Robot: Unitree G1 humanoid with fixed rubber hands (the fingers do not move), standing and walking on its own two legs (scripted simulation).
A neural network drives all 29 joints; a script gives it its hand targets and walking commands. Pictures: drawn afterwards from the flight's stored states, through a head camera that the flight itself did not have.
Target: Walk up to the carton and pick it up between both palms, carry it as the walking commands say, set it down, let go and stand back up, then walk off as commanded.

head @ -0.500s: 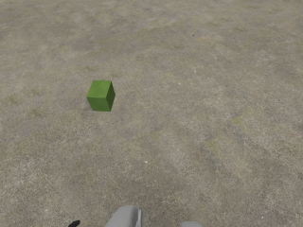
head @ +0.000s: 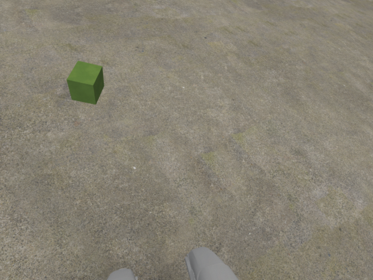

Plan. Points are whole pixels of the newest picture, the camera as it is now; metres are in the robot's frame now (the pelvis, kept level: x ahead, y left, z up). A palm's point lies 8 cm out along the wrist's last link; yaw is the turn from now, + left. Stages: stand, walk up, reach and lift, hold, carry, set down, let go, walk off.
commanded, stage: walk off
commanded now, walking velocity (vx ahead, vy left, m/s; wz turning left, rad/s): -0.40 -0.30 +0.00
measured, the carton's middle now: (87, 83) +1.32 +0.45 -0.68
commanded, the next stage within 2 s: stand in 1.64 s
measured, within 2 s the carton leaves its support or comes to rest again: neither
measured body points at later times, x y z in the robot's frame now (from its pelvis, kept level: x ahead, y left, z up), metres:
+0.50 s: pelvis -0.18 -0.09 -0.02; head -0.15 -0.11 +0.43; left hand -0.06 +0.14 -0.15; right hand -0.15 -0.37 -0.17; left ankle -0.24 -0.04 -0.67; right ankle -0.13 -0.24 -0.73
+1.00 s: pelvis -0.34 -0.14 +0.00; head -0.29 -0.07 +0.44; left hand -0.27 +0.13 -0.19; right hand -0.32 -0.42 -0.11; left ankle -0.27 -0.06 -0.73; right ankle -0.41 -0.38 -0.60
